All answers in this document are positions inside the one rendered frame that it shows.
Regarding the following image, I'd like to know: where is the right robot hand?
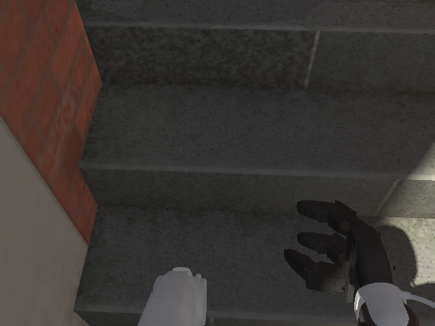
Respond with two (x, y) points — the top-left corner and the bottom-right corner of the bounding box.
(284, 200), (396, 303)

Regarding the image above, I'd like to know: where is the left robot thigh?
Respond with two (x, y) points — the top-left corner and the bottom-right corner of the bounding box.
(138, 271), (207, 326)

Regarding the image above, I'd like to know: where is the robot right forearm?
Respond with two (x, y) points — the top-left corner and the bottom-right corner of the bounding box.
(354, 283), (419, 326)

